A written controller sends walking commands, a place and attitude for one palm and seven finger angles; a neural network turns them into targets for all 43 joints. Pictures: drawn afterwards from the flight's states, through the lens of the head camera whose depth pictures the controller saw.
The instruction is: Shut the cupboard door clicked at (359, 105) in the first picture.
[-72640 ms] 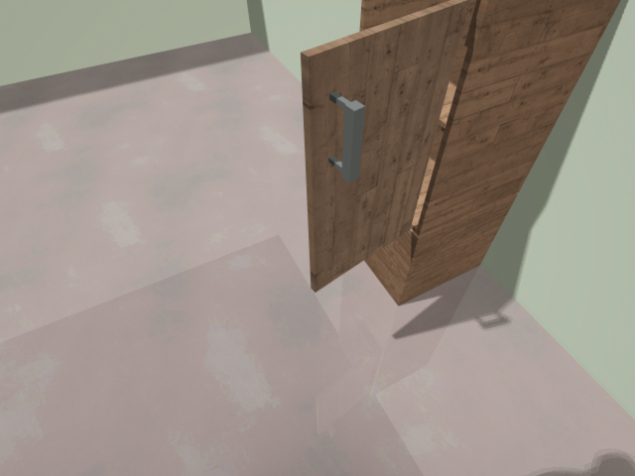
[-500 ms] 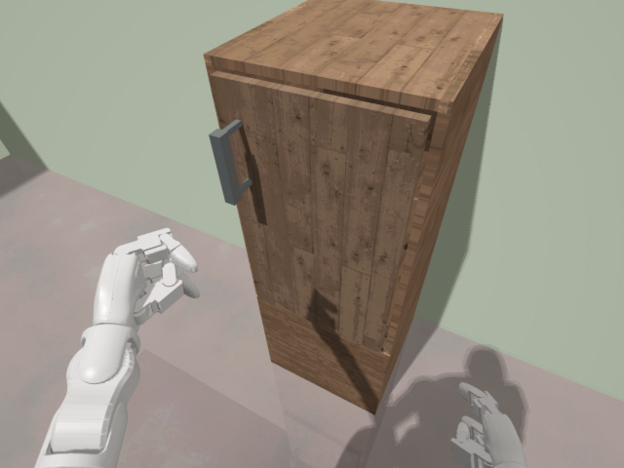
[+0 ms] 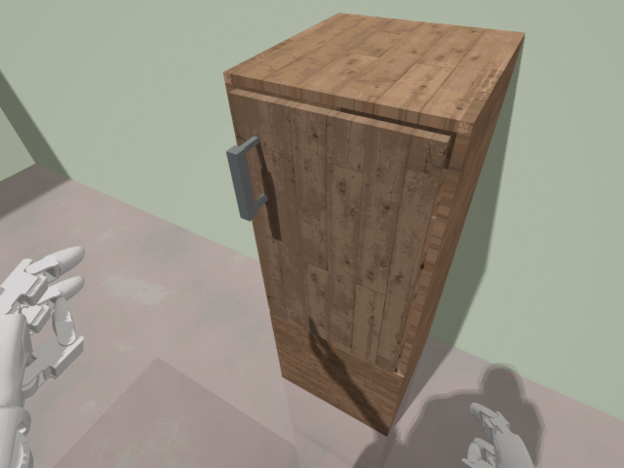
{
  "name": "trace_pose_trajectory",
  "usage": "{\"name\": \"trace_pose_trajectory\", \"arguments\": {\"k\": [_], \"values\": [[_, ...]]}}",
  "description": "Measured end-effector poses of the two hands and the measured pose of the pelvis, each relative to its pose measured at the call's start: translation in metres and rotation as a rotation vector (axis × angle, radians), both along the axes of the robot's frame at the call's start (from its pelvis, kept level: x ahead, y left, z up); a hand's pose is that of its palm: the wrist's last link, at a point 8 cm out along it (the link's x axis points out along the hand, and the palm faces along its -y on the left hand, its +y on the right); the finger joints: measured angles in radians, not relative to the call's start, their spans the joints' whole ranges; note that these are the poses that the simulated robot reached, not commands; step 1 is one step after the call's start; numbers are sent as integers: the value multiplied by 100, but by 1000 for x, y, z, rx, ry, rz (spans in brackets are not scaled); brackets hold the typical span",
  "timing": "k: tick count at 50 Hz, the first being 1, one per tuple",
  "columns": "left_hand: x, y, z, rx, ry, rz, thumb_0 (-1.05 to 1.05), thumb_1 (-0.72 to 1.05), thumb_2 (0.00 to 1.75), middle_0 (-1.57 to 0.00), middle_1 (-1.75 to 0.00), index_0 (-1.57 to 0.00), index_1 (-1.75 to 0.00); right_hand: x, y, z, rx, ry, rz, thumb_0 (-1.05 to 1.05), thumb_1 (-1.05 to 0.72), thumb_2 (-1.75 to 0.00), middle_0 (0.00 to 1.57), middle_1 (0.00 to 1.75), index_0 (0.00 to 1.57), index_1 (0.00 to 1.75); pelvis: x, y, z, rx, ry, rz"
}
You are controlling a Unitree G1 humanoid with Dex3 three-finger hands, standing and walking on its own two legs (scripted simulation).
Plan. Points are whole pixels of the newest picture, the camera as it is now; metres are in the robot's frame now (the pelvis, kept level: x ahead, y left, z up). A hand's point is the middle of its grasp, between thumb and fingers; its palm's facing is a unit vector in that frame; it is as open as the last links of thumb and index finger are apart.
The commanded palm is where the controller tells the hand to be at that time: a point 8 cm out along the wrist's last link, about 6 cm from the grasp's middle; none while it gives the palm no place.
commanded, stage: draw the hand back to the body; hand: left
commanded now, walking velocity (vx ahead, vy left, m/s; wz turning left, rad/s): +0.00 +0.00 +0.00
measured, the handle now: (250, 179) +0.53 +0.18 +0.11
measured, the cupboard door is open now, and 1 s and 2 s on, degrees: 0 0 0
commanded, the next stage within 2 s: step back with the hand held close in 0.36 s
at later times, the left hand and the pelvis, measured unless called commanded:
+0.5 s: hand (75, 335) +0.19 +0.26 +0.16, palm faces +0.45 -0.80 -0.40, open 7.4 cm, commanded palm +0.14 +0.30 +0.17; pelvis +0.00 +0.00 +0.00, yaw +0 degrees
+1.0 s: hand (36, 366) +0.16 +0.29 +0.15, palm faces +0.38 -0.79 -0.48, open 7.4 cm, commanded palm +0.10 +0.32 +0.17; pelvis -0.05 +0.02 -0.01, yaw -2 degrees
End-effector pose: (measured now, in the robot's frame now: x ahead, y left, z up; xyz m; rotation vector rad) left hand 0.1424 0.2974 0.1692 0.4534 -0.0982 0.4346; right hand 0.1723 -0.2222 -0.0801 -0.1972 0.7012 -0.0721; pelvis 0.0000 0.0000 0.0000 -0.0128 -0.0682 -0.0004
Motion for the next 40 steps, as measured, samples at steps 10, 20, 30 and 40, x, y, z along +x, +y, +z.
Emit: {"name": "trace_pose_trajectory", "arguments": {"k": [10,20,30,40], "values": [[-5,7,-4,-22,-15,64,2,89,90,-24,-34,-24,-34,10,6,0,-1,-8,31,1,-91,-90,20,30,20,30,-4,0,0,4,1,15],[2,-7,5,0,-39,-10,2,89,90,-21,-30,-21,-30,3,5,2,6,-22,11,1,-90,-90,20,30,20,30,-1,-2,0,2,-5,2],[3,5,5,47,-18,7,2,89,90,-21,-30,-21,-30,-10,-6,-4,-1,30,-28,1,-90,-90,20,30,20,30,-6,-1,-1,-13,39,-4],[3,6,0,89,24,-90,2,89,90,-21,-30,-21,-30,-32,-17,-3,-57,74,-128,1,-91,-90,20,30,20,30,-17,14,-5,-4,76,-20]]}}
